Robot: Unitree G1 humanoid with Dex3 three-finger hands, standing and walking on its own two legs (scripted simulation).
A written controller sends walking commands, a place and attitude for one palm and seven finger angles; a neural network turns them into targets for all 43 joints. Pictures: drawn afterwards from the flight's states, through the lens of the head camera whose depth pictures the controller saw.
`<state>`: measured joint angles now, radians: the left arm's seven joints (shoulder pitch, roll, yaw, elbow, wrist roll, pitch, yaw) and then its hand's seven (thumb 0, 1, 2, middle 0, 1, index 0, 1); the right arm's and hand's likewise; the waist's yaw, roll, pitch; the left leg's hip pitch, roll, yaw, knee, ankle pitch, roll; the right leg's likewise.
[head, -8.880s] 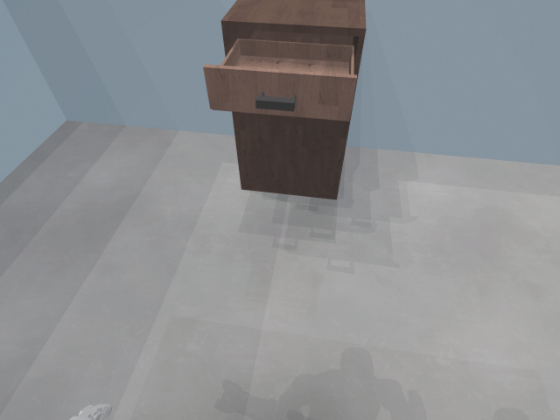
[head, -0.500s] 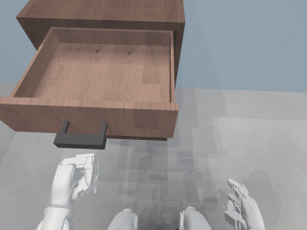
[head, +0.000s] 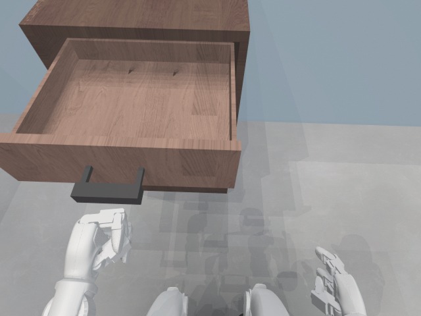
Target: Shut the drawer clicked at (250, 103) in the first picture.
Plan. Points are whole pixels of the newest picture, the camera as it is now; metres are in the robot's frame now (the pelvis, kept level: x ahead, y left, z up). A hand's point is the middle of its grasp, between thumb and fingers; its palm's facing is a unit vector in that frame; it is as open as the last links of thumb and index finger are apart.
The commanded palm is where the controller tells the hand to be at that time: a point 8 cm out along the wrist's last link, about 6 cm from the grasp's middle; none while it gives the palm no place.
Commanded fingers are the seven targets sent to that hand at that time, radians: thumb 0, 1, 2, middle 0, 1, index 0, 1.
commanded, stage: push the drawer shut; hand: left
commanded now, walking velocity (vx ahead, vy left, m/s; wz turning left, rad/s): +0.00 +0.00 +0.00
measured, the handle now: (111, 182) +0.34 +0.20 +0.05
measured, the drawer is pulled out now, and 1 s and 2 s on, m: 0.29 0.23 0.10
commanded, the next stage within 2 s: none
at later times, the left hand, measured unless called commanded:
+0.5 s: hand (129, 224) +0.27 +0.15 +0.04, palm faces -0.04 -1.00 -0.07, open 2.8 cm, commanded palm +0.27 +0.20 +0.05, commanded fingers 0.00 0.90 0.90 -1.40 -1.60 -1.40 -1.60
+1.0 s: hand (132, 191) +0.33 +0.16 +0.04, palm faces -0.04 -1.00 -0.06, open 2.9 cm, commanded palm +0.33 +0.21 +0.05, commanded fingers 0.00 0.90 0.90 -1.40 -1.60 -1.40 -1.60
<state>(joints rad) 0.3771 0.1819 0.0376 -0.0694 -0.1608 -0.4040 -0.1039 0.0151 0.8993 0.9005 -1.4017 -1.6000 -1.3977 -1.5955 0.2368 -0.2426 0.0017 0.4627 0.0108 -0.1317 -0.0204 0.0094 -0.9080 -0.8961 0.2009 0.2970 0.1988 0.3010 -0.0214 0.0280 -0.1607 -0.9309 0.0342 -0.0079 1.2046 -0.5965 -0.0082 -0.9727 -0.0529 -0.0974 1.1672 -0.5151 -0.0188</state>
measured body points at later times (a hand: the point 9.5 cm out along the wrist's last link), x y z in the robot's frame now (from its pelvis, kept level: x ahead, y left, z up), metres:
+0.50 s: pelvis -0.01 +0.01 +0.00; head +0.08 +0.01 +0.44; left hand +0.26 +0.21 +0.04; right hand +0.16 -0.23 -0.10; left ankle -0.01 +0.12 -0.64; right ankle +0.03 -0.11 -0.64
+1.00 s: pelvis -0.03 +0.01 +0.00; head +0.07 +0.02 +0.44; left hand +0.33 +0.21 +0.05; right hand +0.12 -0.24 -0.10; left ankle -0.01 +0.12 -0.64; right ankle +0.03 -0.11 -0.64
